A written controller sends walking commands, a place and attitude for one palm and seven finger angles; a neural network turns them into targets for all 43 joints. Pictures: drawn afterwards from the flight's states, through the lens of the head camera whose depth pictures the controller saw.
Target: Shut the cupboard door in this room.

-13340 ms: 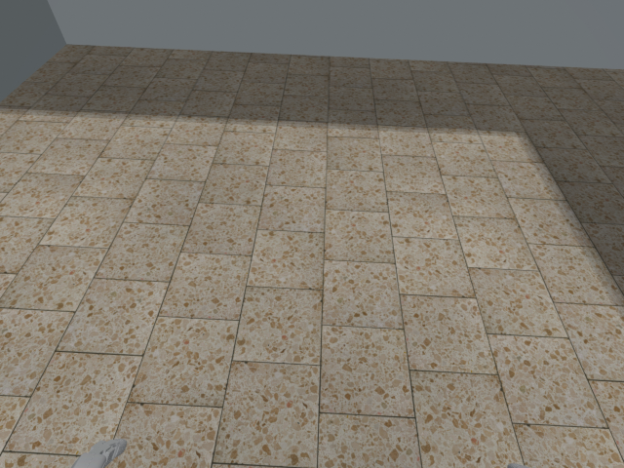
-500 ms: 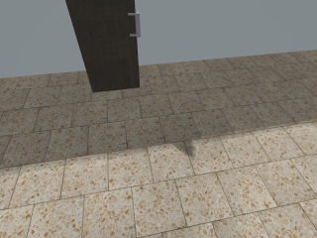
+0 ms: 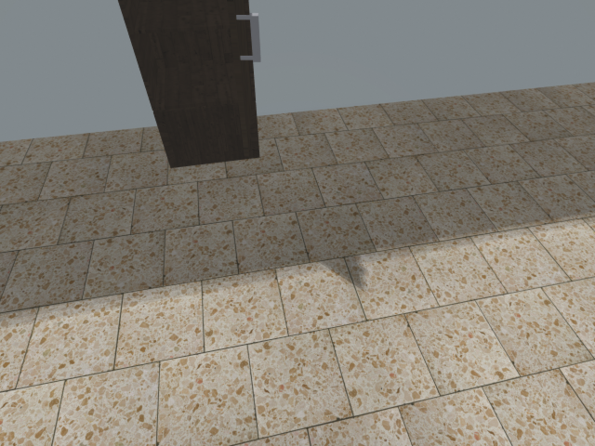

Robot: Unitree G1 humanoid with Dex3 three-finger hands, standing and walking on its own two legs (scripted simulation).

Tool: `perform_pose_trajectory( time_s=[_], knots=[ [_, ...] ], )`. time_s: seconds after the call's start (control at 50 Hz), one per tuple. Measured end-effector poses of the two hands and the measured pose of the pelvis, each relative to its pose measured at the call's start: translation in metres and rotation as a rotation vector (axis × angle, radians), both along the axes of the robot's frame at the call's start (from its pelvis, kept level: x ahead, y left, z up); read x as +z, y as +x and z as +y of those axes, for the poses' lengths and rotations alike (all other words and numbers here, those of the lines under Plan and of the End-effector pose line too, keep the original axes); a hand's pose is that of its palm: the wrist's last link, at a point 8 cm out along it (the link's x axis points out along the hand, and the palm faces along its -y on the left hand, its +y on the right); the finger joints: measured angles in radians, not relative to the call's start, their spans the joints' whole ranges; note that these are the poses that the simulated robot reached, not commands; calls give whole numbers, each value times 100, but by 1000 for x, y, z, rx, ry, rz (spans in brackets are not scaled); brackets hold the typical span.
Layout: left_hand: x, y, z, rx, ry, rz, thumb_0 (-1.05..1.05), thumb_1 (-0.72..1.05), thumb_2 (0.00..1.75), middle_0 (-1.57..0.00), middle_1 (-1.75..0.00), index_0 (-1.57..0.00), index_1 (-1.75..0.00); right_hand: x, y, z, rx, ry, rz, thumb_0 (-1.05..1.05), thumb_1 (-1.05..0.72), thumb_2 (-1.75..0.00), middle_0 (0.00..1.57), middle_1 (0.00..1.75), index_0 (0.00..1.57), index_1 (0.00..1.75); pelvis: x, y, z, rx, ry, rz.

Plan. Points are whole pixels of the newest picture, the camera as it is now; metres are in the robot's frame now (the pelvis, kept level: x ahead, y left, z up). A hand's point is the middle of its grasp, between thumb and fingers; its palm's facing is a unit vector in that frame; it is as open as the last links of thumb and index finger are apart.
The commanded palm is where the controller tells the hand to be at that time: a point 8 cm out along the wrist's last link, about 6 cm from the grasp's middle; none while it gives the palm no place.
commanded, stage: walk around to get in front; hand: left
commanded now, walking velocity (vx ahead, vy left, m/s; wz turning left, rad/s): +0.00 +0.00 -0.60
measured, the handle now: (248, 38) +1.21 +0.23 +0.02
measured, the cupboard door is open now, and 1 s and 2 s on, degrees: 81 81 81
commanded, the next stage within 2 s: none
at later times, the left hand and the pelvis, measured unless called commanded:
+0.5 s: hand out of the picture +0.06 +0.15 -0.16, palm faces -0.15 -0.95 -0.26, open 7.3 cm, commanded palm none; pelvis -0.02 -0.04 +0.00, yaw -15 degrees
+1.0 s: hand (196, 394) +0.23 +0.19 -0.17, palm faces -0.44 -0.87 -0.21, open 7.4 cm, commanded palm none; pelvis +0.07 +0.02 +0.01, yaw -31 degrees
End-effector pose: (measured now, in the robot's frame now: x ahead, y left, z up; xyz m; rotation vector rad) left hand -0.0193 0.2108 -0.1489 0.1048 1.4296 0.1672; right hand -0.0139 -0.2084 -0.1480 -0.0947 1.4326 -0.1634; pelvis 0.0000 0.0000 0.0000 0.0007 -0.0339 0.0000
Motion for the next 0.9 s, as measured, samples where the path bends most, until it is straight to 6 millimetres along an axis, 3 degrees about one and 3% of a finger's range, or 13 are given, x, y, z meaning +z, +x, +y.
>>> perform_pose_trajectory(
  time_s=[0.14,0.3,0.44,0.56,0.68,0.8,0.9],
  knots=[
    [-5,12,10,-52,20,25,0,91,90,-20,-30,-20,-30,-9,1,-14,-69,-25,-28,0,-91,-90,20,30,20,30,-10,-8,-2,-70,19,13],
    [0,49,5,-136,112,-55,0,91,90,-20,-30,-20,-30,-33,13,-56,-133,-21,-101,0,-91,-90,20,30,20,30,-25,-10,-28,-162,34,19],
    [16,71,-11,-194,103,-92,0,91,90,-20,-30,-20,-30,-6,41,-84,-135,-61,-189,0,-91,-90,20,30,20,30,-7,-16,-37,-220,40,35],
    [19,91,-14,-259,72,-119,0,91,90,-20,-30,-20,-30,13,55,-96,-155,-113,-265,0,-91,-90,20,30,20,30,-1,-14,-32,-279,36,47],
    [17,109,0,-306,45,-135,0,91,90,-20,-30,-20,-30,28,60,-90,-176,-150,-300,0,-91,-90,20,30,20,30,0,-3,-17,-333,22,52],
    [2,136,31,-359,26,-104,0,90,90,-20,-30,-20,-30,37,65,-65,-223,-198,-346,0,-91,-90,20,30,20,30,-6,19,9,-404,0,59],
    [3,188,40,-454,12,-98,1,91,90,-20,-30,-20,-30,41,31,-36,-328,-213,-296,0,-90,-90,20,30,20,30,-1,44,20,-476,-28,41]
  ],
)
